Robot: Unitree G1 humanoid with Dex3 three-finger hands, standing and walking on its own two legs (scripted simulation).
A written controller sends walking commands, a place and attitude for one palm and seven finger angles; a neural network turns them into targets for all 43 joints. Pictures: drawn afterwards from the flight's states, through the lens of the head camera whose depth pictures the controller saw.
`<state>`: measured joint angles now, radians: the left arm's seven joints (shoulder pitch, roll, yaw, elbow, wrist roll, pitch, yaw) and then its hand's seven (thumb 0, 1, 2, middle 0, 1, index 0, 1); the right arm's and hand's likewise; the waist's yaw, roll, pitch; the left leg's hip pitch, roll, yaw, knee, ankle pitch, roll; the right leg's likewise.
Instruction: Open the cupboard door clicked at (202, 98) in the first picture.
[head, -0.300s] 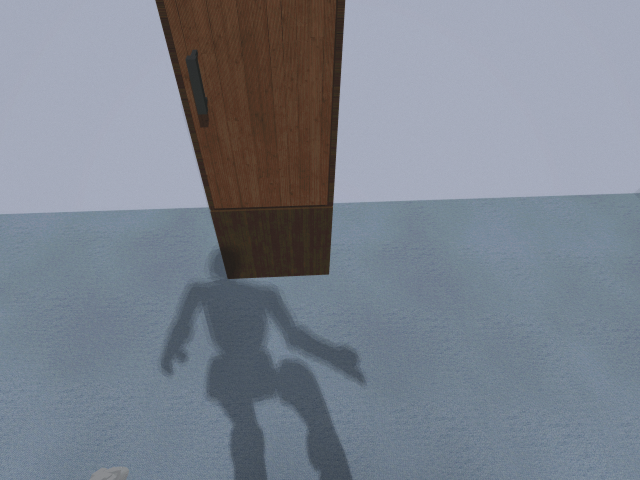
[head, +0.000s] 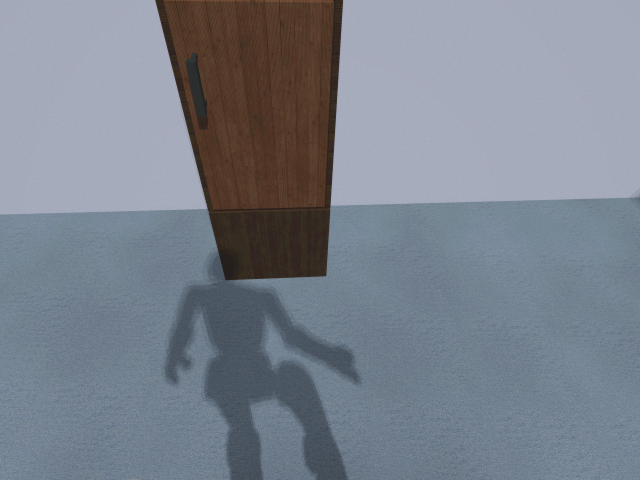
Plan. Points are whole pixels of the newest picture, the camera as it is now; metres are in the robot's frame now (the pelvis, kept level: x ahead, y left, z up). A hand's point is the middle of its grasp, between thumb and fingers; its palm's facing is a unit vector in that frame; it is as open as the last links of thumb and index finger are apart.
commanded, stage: stand and wait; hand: left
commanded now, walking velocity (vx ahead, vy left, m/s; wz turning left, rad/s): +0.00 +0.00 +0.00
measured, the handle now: (198, 84) +0.92 +0.35 +0.05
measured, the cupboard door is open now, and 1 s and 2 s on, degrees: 0 0 0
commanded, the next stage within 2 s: look at it before walking up in 0.52 s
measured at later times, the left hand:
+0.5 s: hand out of the picture +0.07 +0.24 -0.15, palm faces -0.04 -0.94 -0.34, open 7.4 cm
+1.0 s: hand out of the picture +0.09 +0.23 -0.15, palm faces -0.03 -0.94 -0.34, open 7.4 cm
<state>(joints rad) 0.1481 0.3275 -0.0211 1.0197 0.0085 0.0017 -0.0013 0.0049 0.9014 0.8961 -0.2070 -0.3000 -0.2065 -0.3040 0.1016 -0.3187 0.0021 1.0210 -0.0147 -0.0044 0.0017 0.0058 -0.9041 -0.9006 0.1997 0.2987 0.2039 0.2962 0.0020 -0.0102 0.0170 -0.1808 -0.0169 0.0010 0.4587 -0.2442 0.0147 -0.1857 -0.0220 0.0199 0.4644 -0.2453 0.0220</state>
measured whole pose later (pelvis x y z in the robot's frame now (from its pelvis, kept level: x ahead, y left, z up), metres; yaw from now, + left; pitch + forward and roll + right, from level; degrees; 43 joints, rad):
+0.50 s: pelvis -0.01 -0.01 +0.00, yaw +0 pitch -2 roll +0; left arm 0.15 0.34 -0.01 1.08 0.01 0.00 0.00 0.00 0.90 0.90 -0.21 -0.30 -0.21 -0.30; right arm 0.13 -0.33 0.00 1.11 -0.01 0.00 0.00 0.01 -0.91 -0.90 0.20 0.30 0.20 0.30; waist -0.01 0.00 0.04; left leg -0.17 0.00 0.00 0.40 -0.20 0.00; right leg -0.18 -0.01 0.02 0.41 -0.21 0.01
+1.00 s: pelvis +0.00 -0.01 +0.01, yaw +0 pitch -2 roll +0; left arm 0.13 0.34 -0.01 1.08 0.01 -0.01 0.00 0.00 0.90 0.90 -0.21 -0.30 -0.21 -0.30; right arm 0.10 -0.33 0.00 1.11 -0.01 -0.01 0.00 0.01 -0.91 -0.90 0.20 0.30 0.20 0.30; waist 0.00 0.00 0.02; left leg -0.13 0.00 0.00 0.37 -0.21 0.00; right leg -0.14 -0.01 0.02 0.39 -0.21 0.01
